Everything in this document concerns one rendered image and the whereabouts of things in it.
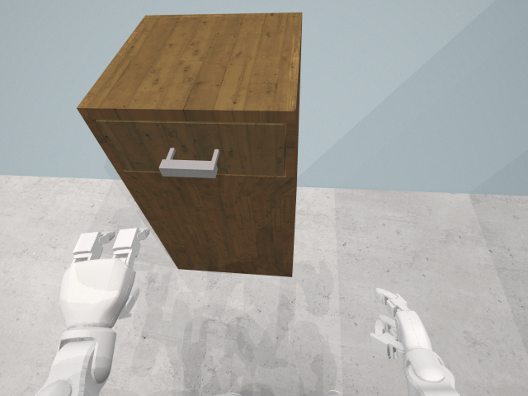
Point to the right robot forearm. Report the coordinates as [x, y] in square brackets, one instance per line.
[427, 375]

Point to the handle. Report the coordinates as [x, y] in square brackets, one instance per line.
[189, 168]

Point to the drawer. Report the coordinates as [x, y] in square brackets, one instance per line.
[244, 147]

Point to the right robot hand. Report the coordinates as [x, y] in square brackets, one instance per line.
[404, 334]

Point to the left robot hand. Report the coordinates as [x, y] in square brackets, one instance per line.
[97, 292]

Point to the cabinet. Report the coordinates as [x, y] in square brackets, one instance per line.
[242, 67]

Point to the left robot forearm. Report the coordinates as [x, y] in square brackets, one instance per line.
[82, 364]

